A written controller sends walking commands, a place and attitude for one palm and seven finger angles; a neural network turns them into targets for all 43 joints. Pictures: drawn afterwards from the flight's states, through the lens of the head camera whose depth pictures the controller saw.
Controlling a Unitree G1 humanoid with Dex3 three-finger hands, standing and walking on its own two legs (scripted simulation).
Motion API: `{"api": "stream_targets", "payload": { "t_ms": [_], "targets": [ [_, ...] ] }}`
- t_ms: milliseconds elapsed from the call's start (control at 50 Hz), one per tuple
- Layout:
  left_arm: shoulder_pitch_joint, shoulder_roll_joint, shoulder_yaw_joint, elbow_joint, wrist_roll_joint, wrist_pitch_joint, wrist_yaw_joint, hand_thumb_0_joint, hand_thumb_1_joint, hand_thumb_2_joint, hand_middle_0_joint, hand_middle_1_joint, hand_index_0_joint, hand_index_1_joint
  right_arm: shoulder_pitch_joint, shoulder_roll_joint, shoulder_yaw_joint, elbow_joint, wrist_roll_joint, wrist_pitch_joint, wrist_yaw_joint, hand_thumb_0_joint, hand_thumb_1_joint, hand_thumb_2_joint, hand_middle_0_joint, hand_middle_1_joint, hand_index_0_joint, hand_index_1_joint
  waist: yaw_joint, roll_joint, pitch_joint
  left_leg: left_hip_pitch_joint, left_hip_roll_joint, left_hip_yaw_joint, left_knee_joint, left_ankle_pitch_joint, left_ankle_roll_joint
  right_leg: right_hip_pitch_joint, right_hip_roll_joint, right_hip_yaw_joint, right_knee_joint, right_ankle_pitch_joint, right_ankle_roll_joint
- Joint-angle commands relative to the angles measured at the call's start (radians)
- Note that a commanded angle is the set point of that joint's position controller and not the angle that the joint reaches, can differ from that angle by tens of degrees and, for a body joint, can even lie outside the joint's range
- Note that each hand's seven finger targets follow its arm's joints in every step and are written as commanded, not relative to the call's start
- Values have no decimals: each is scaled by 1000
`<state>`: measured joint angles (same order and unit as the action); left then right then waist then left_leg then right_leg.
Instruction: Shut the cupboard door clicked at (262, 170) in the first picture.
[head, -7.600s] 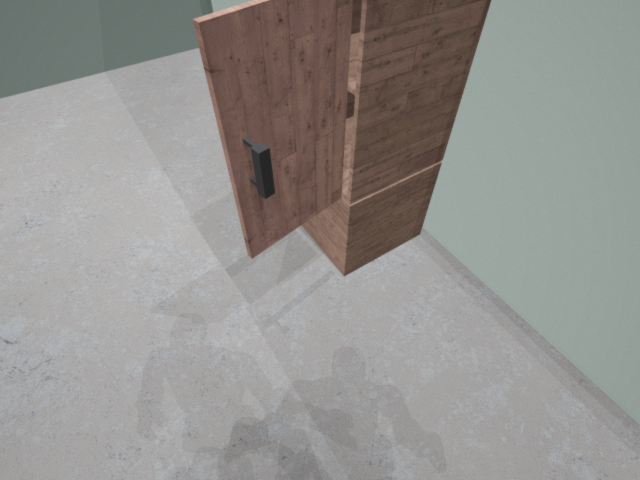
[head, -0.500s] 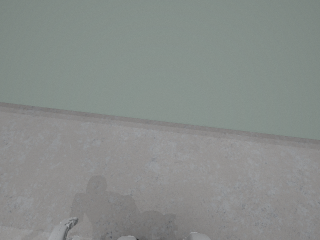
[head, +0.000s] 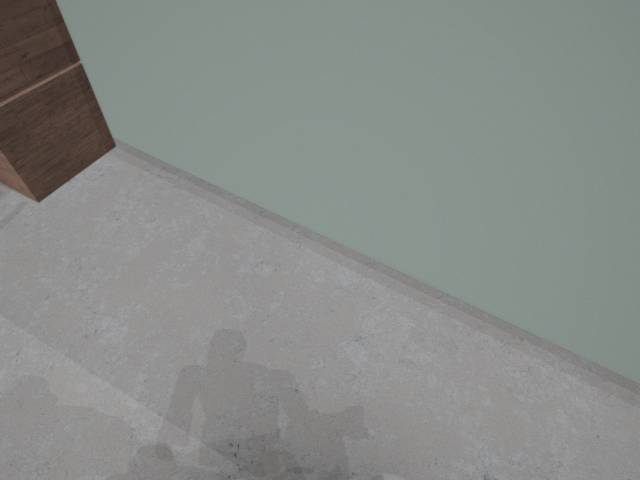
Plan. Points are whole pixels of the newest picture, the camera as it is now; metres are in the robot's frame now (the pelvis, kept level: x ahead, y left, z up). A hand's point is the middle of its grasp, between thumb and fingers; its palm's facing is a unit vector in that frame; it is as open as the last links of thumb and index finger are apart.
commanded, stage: walk to a spot facing it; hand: left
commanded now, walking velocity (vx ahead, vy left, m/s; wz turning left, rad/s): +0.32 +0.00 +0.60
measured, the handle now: out of the picture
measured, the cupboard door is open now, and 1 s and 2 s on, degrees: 100 100 100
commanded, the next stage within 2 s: turn to face it in 1.90 s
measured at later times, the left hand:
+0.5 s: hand (210, 434) +0.19 +0.15 -0.14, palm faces +0.28 -0.94 -0.19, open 7.4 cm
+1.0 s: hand (155, 365) +0.28 +0.26 -0.16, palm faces +0.48 -0.87 -0.14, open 7.4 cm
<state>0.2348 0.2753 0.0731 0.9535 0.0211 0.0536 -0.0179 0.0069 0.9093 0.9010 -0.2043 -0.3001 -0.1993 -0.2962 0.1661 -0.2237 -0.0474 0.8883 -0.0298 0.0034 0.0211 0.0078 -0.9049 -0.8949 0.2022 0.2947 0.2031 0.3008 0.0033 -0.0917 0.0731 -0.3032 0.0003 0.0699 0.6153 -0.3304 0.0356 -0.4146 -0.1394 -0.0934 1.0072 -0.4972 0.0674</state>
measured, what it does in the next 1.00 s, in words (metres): walks ahead, turning left: right foot, then left foot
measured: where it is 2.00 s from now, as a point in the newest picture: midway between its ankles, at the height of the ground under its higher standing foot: (241, 293)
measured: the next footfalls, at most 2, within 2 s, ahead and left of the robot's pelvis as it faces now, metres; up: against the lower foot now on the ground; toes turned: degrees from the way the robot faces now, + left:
right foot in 0.32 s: +0.22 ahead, -0.15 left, +0.00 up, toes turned +4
left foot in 0.76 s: +0.32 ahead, +0.16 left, +0.00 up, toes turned +31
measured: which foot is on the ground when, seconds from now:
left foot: down 0.00-0.32, up 0.34-0.74, down 0.76-1.00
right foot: up 0.00-0.30, down 0.32-0.76, up 0.78-1.00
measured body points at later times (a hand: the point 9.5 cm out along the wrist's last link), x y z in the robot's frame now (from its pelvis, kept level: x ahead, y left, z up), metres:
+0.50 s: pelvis +0.15 -0.05 +0.02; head +0.19 -0.04 +0.46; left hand +0.17 +0.20 -0.13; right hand +0.27 -0.29 -0.13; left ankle +0.10 +0.07 -0.64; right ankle +0.18 -0.16 -0.73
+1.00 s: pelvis +0.32 +0.07 +0.02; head +0.34 +0.11 +0.47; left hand +0.26 +0.31 -0.15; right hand +0.49 -0.12 -0.11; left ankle +0.29 +0.14 -0.73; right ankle +0.44 -0.06 -0.64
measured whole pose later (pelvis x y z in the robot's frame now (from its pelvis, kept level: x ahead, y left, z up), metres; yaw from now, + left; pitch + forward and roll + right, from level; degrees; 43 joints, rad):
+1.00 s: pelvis +0.32 +0.07 +0.02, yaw +27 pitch -1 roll -1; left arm 0.21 0.21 0.06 1.01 0.02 -0.01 -0.03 0.01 0.92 0.90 -0.20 -0.30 -0.19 -0.30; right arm 0.21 -0.18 -0.04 0.98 -0.02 -0.07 -0.02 -0.02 -0.95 -0.89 0.21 0.30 0.21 0.30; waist 0.02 -0.05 0.07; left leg -0.18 -0.02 0.10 0.41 -0.22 0.07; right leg -0.58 -0.15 -0.05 1.07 -0.23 0.05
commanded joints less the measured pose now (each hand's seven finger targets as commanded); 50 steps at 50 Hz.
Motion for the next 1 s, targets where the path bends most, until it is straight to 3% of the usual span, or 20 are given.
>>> {"api": "stream_targets", "payload": {
  "t_ms": [0, 60, 180, 260, 280, 300, 320, 340, 380, 420, 520, 640, 680, 700, 720, 740, 760, 780, 860, 980],
  "targets": [
    [-156, 78, 16, -144, 5, -65, -18, 0, 900, 900, -200, -300, -200, -300, 102, -204, -46, -19, 3, -33, -30, 0, -900, -900, 200, 300, 200, 300, -48, 284, -35, 200, 260, -375, -381, 21, 118, -300, -8, 99, 140, 160, 7],
    [-147, 67, 11, -132, 1, -64, -24, 0, 900, 900, -200, -300, -200, -300, 119, -203, -43, -4, 9, -47, -32, 0, -900, -900, 200, 300, 200, 300, -37, 223, -71, 235, 229, -325, -364, 178, 132, -250, 13, 81, 19, 191, 17],
    [-220, 64, 2, -162, -3, -71, -30, 0, 900, 900, -200, -300, -200, -300, 120, -210, -52, 25, 4, -45, -23, 0, -900, -900, 200, 300, 200, 300, -43, 232, -30, 156, 201, -310, -372, 98, 126, -98, 63, 24, -284, 225, 26],
    [-45, 92, 20, -106, -2, -89, -24, 0, 900, 900, -200, -300, -200, -300, 65, -185, -51, 24, 10, -38, -23, 0, -900, -900, 200, 300, 200, 300, 46, 168, -78, -38, 132, -265, -167, 86, 68, 314, 104, 10, -505, 301, 10],
    [97, 166, 43, -71, 5, -103, -14, 0, 900, 900, -200, -300, -200, -300, 51, -137, -41, 11, 21, -44, -16, 0, -900, -900, 200, 300, 200, 300, 113, 14, -139, -244, 53, -190, 45, -34, 23, 583, -35, 178, -601, 172, -30],
    [224, 271, 67, -44, 13, -107, -1, 0, 900, 900, -200, -300, -200, -300, 60, -66, -25, -23, 27, -50, -17, 0, -900, -900, 200, 300, 200, 300, 159, -314, -234, -390, -54, -57, 375, -306, -26, 710, -333, 513, -744, 45, -125],
    [208, 251, 58, -48, 1, -100, 9, 0, 900, 900, -200, -300, -200, -300, 18, -110, -34, -40, 18, -47, -11, 0, -900, -900, 200, 300, 200, 300, 145, -223, -175, -429, 19, -111, 551, -311, -18, 591, -384, 588, -824, -84, -177],
    [130, 203, 48, -70, 2, -103, 12, 0, 900, 900, -200, -300, -200, -300, 7, -114, -36, -43, 11, -49, -4, 0, -900, -900, 200, 300, 200, 300, 101, -126, -94, -455, 72, -127, 595, -205, -19, 497, -354, 519, -834, -126, -190],
    [24, 103, 25, -79, 4, -110, 20, 0, 900, 900, -200, -300, -200, -300, 0, -94, -41, 3, 6, -33, 6, 0, -900, -900, 200, 300, 200, 300, 34, -120, -58, -383, 125, -123, 620, -55, -38, 344, -280, 312, -820, 56, -148],
    [32, 60, 10, -73, 2, -128, 17, 0, 900, 900, -200, -300, -200, -300, -3, -60, -29, 11, 3, -17, 16, 0, -900, -900, 200, 300, 200, 300, 15, -77, -57, -337, 126, -84, 552, 24, -61, 310, -232, 140, -819, 296, -135],
    [102, 62, 4, -7, 5, -147, 18, 0, 900, 900, -200, -300, -200, -300, -87, -10, -15, -11, 5, -10, 37, 0, -900, -900, 200, 300, 200, 300, 25, -18, -40, -329, 105, -8, 294, 94, -74, 377, -213, -17, -818, 505, -154],
    [147, 88, 6, 44, 8, -141, 16, 0, 900, 900, -200, -300, -200, -300, -168, -15, -3, -47, 4, -28, 42, 0, -900, -900, 200, 300, 200, 300, 40, -52, -33, -221, 70, 52, 46, 69, -29, 441, -239, -61, -745, 593, -152],
    [125, 96, 9, 51, 4, -138, 14, 0, 900, 900, -200, -300, -200, -300, -59, -42, -12, -14, -2, -39, 31, 0, -900, -900, 200, 300, 200, 300, -24, -20, -81, 6, 15, 103, -56, 80, -4, 370, -211, -120, -582, 726, -125],
    [105, 95, 6, 42, -2, -135, 10, 0, 900, 900, -200, -300, -200, -300, 79, -95, -25, 23, -8, -43, 22, 0, -900, -900, 200, 300, 200, 300, -93, 44, -151, 236, 8, 90, -103, 98, 20, 257, -169, -170, -374, 728, -94],
    [117, 52, -1, 17, -8, -133, -1, 0, 900, 900, -200, -300, -200, -300, 241, -212, -55, 55, -16, -47, 8, 0, -900, -900, 200, 300, 200, 300, -160, 253, -270, 498, 212, -212, -147, 57, 97, 11, -66, -196, -79, 430, -37],
    [75, 26, -17, -33, -9, -131, -6, 0, 900, 900, -200, -300, -200, -300, 338, -289, -69, 74, -5, -48, -12, 0, -900, -900, 200, 300, 200, 300, -183, 390, -310, 619, 419, -554, -272, 179, 194, -236, 54, -105, 198, -53, -10],
    [3, 51, -12, -51, -7, -127, 1, 0, 900, 900, -200, -300, -200, -300, 327, -288, -69, 86, 6, -42, -29, 0, -900, -900, 200, 300, 200, 300, -174, 255, -274, 597, 449, -550, -283, 306, 224, -307, 31, 35, 306, -37, -33],
    [-38, 50, -9, -54, -9, -125, 6, 0, 900, 900, -200, -300, -200, -300, 270, -249, -57, 70, 5, -45, -33, 0, -900, -900, 200, 300, 200, 300, -139, 128, -194, 461, 428, -486, -295, 296, 205, -311, 1, 43, 352, 29, -36],
    [65, -7, -12, 25, 8, -83, -6, 0, 900, 900, -200, -300, -200, -300, 91, -117, -13, 46, 8, -72, -40, 0, -900, -900, 200, 300, 200, 300, -13, 240, -37, 124, 281, -218, -390, 248, 119, -169, -39, 72, 190, 197, -18],
    [-52, -11, -9, -19, 9, -73, -17, 0, 900, 900, -200, -300, -200, -300, 163, -84, -20, 90, 11, -83, -38, 0, -900, -900, 200, 300, 200, 300, -14, 175, -12, 152, 243, -165, -470, 193, 136, -203, -25, 56, -30, 361, -11]
  ]
}}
